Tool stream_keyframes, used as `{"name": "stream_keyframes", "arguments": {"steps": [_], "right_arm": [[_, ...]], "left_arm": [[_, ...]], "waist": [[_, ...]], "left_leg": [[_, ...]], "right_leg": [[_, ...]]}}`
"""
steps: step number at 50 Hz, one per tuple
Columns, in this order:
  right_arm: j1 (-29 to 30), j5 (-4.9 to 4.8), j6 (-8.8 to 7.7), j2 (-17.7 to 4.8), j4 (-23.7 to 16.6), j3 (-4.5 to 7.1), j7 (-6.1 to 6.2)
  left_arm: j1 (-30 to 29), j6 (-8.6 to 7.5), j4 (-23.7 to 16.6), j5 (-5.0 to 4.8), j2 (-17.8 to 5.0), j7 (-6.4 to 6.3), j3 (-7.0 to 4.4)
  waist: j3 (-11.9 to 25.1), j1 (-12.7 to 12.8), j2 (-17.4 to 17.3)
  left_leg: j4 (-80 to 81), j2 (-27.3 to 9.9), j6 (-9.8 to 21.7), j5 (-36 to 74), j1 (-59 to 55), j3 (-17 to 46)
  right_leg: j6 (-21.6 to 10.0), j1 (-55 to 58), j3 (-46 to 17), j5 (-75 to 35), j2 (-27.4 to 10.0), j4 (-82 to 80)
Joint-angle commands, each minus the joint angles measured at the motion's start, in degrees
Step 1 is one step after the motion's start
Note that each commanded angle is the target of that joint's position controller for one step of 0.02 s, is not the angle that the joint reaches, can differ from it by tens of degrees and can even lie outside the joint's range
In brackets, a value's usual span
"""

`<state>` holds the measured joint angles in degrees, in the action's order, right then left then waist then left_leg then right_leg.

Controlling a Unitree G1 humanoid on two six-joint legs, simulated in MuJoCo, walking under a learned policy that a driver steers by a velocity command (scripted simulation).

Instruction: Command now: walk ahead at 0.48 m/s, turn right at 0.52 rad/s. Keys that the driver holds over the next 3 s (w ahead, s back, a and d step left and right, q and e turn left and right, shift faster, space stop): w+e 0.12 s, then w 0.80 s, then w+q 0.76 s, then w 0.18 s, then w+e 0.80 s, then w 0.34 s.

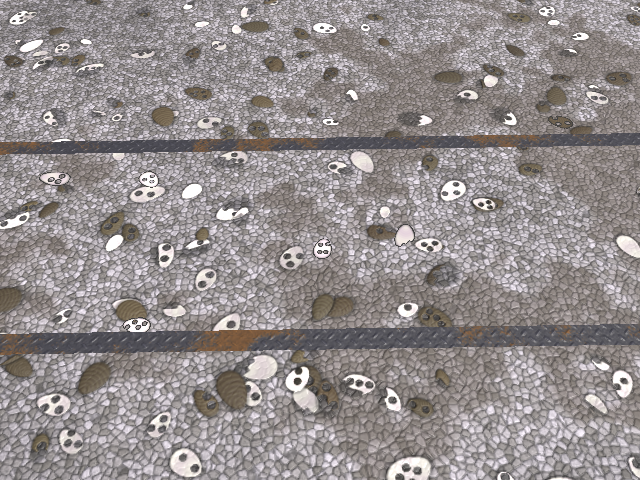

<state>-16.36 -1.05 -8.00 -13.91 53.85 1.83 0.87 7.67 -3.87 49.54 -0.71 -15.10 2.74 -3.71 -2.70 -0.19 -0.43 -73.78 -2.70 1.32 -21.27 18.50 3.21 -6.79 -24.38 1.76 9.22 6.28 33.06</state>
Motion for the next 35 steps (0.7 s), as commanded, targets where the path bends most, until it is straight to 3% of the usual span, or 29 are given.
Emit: {"name": "stream_keyframes", "arguments": {"steps": [1,3,6,11,16,19,20,21,22,23,24,25,26,27,28,29,31,35], "right_arm": [[-2.49,0.57,-0.38,-7.75,-5.09,2.38,0.81],[-1.44,1.50,0.99,-6.94,-6.32,2.64,1.08],[6.99,2.49,1.59,-6.94,-10.12,2.87,1.62],[15.92,1.90,0.44,-4.40,-12.66,1.85,0.21],[23.28,0.99,-0.56,-5.41,-16.10,1.37,-1.75],[21.91,0.76,-1.13,-6.60,-16.99,1.48,-2.48],[18.48,0.75,-1.24,-7.58,-16.33,1.89,-2.39],[11.40,0.86,-1.35,-9.26,-14.46,2.80,-2.10],[0.82,1.59,-1.38,-11.87,-12.60,3.64,-1.72],[-8.67,2.23,-0.78,-16.68,-10.80,5.22,-1.41],[-10.62,0.93,-0.11,-13.12,-8.93,4.47,-1.85],[-6.83,0.13,0.25,-9.26,-9.75,3.29,-1.71],[-2.35,0.41,0.78,-7.94,-10.72,2.76,-1.54],[0.58,0.85,1.00,-7.09,-10.89,2.34,-1.79],[2.05,1.36,0.91,-6.00,-11.09,1.87,-2.05],[2.54,1.58,0.88,-6.11,-10.93,1.83,-2.29],[2.11,1.07,0.61,-6.79,-10.22,2.05,-2.50],[-0.04,0.66,1.22,-9.19,-8.64,2.73,-1.68]], "left_arm": [[-0.98,-1.42,-4.45,1.01,-5.72,-0.10,-0.92],[0.35,-1.46,-4.43,0.36,-5.95,-0.81,-0.85],[5.37,-1.36,-4.11,0.32,-8.10,-2.41,-1.30],[11.72,-0.79,-2.44,-0.42,-7.37,-3.54,-1.00],[17.18,-0.09,-0.45,-0.27,-7.37,-3.65,-0.88],[17.90,0.77,-0.20,0.03,-8.36,-3.98,-1.22],[16.85,0.99,-0.56,0.03,-8.81,-3.94,-1.31],[15.38,1.08,-1.14,0.16,-8.55,-3.74,-1.09],[13.13,0.83,-2.69,0.70,-7.59,-3.44,-0.42],[19.22,-0.15,-2.69,0.33,-3.15,-3.00,0.91],[21.29,-1.06,-2.14,-0.19,-3.49,-2.80,1.35],[15.97,-1.55,-3.20,-1.21,-8.58,-2.65,0.11],[10.97,-1.74,-4.47,-1.36,-8.78,-2.62,0.05],[8.32,-1.82,-5.19,-0.54,-7.75,-2.65,0.04],[8.14,-1.50,-5.14,0.18,-7.22,-2.74,-0.32],[9.49,-1.10,-4.96,0.15,-5.94,-2.72,-0.20],[10.39,-0.51,-4.80,0.27,-3.91,-2.75,0.17],[2.45,-0.79,-7.59,0.80,-2.74,-2.69,0.71]], "waist": [[3.95,-2.22,0.86],[2.48,-2.75,2.42],[0.14,-0.25,2.54],[1.48,4.20,3.97],[-0.11,7.23,3.66],[0.89,5.60,5.56],[2.60,3.54,6.53],[7.08,-0.25,6.43],[15.30,-5.45,5.04],[24.81,-6.01,-7.33],[25.84,-5.59,-15.16],[15.87,-5.81,-8.88],[9.24,-4.62,-3.65],[4.21,-2.97,-0.72],[2.72,-1.34,-1.21],[2.67,-0.07,-2.89],[2.87,0.88,-4.03],[1.80,-0.59,-3.10]], "left_leg": [[1.55,-5.14,1.24,5.69,14.21,3.68],[6.89,-5.67,-0.36,7.09,13.33,2.30],[18.47,-4.60,-3.30,16.30,17.98,1.03],[38.00,-1.56,-3.63,31.68,15.59,-0.41],[44.94,-0.42,-1.74,26.63,20.92,-0.42],[47.56,1.23,0.44,18.75,18.03,-1.66],[48.57,2.72,1.68,16.82,12.06,-3.00],[49.93,3.70,3.67,18.92,1.19,-3.88],[46.71,-2.53,7.78,21.97,-15.96,2.11],[46.63,-14.83,16.41,17.09,-40.05,22.68],[53.66,-21.22,19.03,10.65,-44.15,38.19],[55.26,-19.29,16.00,5.06,-37.04,33.56],[56.94,-16.75,13.87,7.25,-28.24,25.58],[59.36,-13.95,12.97,11.81,-20.51,20.53],[61.09,-11.76,12.04,15.75,-16.12,16.90],[62.58,-10.56,11.94,18.13,-13.34,14.75],[64.45,-9.37,12.64,23.59,-10.59,10.67],[65.98,-7.25,11.60,30.05,-9.50,4.01]], "right_leg": [[-9.27,10.08,-26.12,5.42,-14.97,-22.72],[-9.56,5.13,-22.23,3.54,-13.32,-24.04],[-9.27,3.83,-20.27,1.68,-12.14,-24.82],[-5.72,9.73,-16.56,-2.87,-11.14,-22.59],[-6.23,22.99,-20.70,-6.91,-15.54,-17.21],[-5.32,28.44,-22.25,-18.37,-17.72,-13.16],[-4.55,28.09,-21.45,-27.28,-17.01,-10.44],[-3.37,26.54,-19.27,-36.86,-14.43,-3.85],[-1.62,18.46,-16.96,-34.25,-11.84,8.59],[3.11,-2.49,-10.89,-13.69,-3.20,29.91],[4.18,-14.05,-11.44,22.29,-0.51,39.92],[3.70,-19.48,-12.95,20.28,-4.42,43.64],[3.76,-19.72,-10.18,15.12,-7.45,42.15],[4.07,-18.84,-8.23,11.62,-9.40,37.66],[4.27,-16.47,-7.69,9.40,-11.15,34.37],[4.66,-14.02,-7.12,8.35,-11.84,32.50],[5.65,-12.80,-5.74,6.47,-12.65,28.79],[6.97,-13.48,-3.95,-5.83,-12.77,14.07]]}}
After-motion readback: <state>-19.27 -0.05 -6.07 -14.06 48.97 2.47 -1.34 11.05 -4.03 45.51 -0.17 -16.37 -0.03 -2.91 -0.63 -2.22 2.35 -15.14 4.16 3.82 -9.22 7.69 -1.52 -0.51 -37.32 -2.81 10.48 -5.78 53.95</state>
